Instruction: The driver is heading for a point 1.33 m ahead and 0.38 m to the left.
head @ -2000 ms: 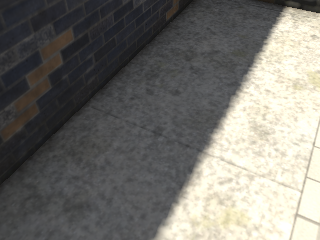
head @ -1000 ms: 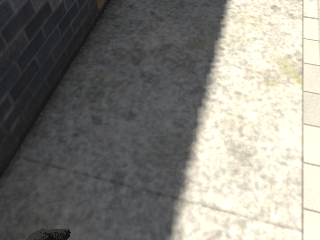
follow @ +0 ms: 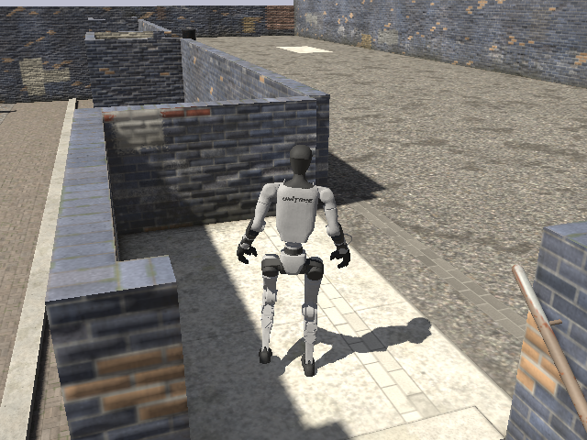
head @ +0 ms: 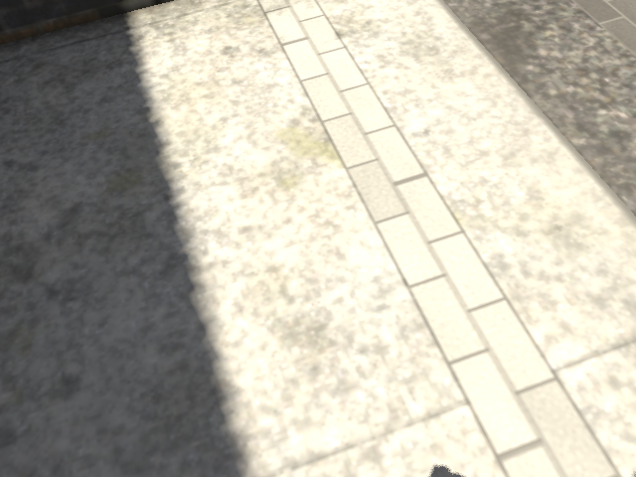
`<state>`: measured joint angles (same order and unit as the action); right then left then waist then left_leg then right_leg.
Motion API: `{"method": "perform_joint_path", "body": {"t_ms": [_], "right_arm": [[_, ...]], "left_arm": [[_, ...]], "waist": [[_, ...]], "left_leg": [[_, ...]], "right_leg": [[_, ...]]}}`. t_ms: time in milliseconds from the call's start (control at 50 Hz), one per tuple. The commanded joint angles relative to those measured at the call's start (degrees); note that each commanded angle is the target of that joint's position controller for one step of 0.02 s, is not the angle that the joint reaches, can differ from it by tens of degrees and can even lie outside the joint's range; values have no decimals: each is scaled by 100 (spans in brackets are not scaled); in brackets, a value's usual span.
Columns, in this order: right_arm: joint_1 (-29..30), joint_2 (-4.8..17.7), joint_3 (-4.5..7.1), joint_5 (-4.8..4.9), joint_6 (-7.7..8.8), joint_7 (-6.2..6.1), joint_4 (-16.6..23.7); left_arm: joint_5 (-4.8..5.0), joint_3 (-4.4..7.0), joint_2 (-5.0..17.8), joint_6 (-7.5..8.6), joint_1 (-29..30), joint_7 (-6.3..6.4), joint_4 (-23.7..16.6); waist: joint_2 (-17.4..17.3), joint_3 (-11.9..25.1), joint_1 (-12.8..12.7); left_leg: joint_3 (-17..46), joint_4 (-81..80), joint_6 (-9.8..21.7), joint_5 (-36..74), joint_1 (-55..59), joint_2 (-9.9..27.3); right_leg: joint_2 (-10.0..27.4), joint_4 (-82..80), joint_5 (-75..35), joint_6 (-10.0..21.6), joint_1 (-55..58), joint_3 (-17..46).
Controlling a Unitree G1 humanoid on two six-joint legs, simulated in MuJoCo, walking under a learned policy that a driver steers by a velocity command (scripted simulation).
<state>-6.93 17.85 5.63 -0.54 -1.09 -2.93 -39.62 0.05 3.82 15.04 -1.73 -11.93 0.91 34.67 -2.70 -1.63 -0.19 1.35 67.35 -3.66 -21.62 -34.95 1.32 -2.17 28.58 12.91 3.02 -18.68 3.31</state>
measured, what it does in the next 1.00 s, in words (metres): steps on the spot: left foot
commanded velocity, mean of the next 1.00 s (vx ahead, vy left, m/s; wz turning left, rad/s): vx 0.00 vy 0.00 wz -0.10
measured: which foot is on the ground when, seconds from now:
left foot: up 0.00-0.26, down 0.28-1.00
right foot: down 0.00-1.00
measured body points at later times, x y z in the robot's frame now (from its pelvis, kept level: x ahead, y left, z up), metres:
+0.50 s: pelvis +0.01 +0.02 -0.01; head +0.02 +0.02 +0.44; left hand +0.17 +0.26 -0.11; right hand +0.15 -0.24 -0.11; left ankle +0.01 +0.15 -0.74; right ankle +0.02 -0.09 -0.74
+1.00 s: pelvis +0.01 +0.04 -0.01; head +0.02 +0.04 +0.44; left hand +0.17 +0.27 -0.11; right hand +0.14 -0.21 -0.11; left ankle +0.01 +0.15 -0.74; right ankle +0.02 -0.09 -0.74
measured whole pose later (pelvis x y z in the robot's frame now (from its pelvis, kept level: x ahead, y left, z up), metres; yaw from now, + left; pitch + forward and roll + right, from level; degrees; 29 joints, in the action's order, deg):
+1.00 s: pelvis +0.01 +0.04 -0.01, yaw -4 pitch -1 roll +0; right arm -11.7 11.1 2.3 -0.6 1.6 -0.6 -40.1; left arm -0.6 3.3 10.3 -0.6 -11.5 1.2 38.0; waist 0.2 -1.1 0.0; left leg 0.3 33.6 0.9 -18.7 -14.1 -1.1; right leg -2.6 33.7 16.8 -0.5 -16.0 6.4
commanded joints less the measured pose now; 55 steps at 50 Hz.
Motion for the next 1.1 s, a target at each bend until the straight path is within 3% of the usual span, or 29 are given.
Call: {"method": "perform_joint_path", "body": {"t_ms": [20, 100, 180, 240, 260, 280, 300, 320, 340, 400, 560, 1100], "right_arm": [[22, 332, 54, 33, 78, 20, 343], [215, 201, -27, 43, 70, 34, 372], [224, 224, -40, 78, 101, 95, 388], [-51, 87, -76, 77, 176, 167, 293], [-174, 67, -100, 9, 213, 201, 253], [-293, 269, -80, -90, 240, 200, 275], [-240, 636, -1, -113, 238, 198, 300], [-37, 407, -37, -73, 239, 231, 246], [135, 119, -116, -60, 257, 255, 340], [15, 192, -110, -46, 335, 219, 363], [-198, 57, -165, -26, 311, 165, 448], [-370, -182, -200, 0, 359, 222, 318]], "left_arm": [[-20, 163, 717, 130, 312, 94, -389], [-73, 145, 707, 134, 313, 107, -312], [-97, 126, 741, 96, 303, 26, -234], [-38, 32, 546, 81, 455, 1, -184], [-29, -3, 439, 102, 361, -4, -135], [-95, -32, 325, 150, 180, -10, -100], [-156, -4, 348, 217, -138, -59, -71], [-156, -10, 289, 237, -59, -69, -66], [-162, 26, 435, 222, 197, -66, -63], [-109, 59, 359, 112, 437, -53, -170], [-81, 68, 165, 174, 266, -57, -103], [-65, 84, 9, 207, 135, 70, -45]], "waist": [[975, 915, 90], [1127, 807, -57], [1134, 548, -174], [987, 509, 59], [849, 561, 128], [502, 728, 52], [-258, 776, -283], [-832, 800, -318], [-639, 624, -189], [-252, 406, -37], [311, 375, 37], [277, 313, 3]], "left_leg": [[191, -114, -53, 475, -218, 74], [159, -1383, -88, 422, 321, 154], [57, -2329, -12, -66, 1026, 101], [-43, -3772, 115, 627, 1837, 4], [49, -4358, 195, 1387, 2339, 58], [429, -4344, 325, 2337, 2861, 461], [632, -4014, 591, 2963, 3014, 824], [786, -4187, 843, 1970, 2383, 828], [703, -4292, 783, 1339, 2138, 651], [439, -4167, 540, 964, 1994, 410], [316, -3932, 534, 1025, 2104, 241], [334, -4063, 609, 942, 1920, 128]], "right_leg": [[1263, -845, -2140, 910, 1104, 1258], [1199, -843, -1446, 889, 977, 1301], [1237, -794, -942, 1030, 587, 1585], [1081, -557, -1071, 879, 441, 1639], [943, -494, -1034, 671, 303, 1580], [723, -274, -613, 367, 90, 1396], [269, -5, -30, 131, -160, 914], [75, -35, 237, -100, 233, 470], [105, -11, 135, -183, 378, 464], [153, 26, -304, -62, 314, 575], [234, -20, -435, -70, 247, 670], [281, 76, -660, -248, 514, 602]]}}
Velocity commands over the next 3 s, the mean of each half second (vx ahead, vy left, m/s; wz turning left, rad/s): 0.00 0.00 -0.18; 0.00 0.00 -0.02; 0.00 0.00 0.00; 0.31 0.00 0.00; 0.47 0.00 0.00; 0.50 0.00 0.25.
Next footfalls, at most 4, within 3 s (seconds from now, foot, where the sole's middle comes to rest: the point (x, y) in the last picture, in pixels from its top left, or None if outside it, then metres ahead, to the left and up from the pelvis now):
0.28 left None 0.05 0.15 -0.78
1.80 right None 0.11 -0.10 -0.78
2.28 left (313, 459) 0.48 0.11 -0.78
2.84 right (419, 331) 0.77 -0.14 -0.78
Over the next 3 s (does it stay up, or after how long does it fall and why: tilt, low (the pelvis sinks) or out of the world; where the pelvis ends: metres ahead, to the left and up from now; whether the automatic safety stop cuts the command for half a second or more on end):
stays up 0.68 -0.03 0.00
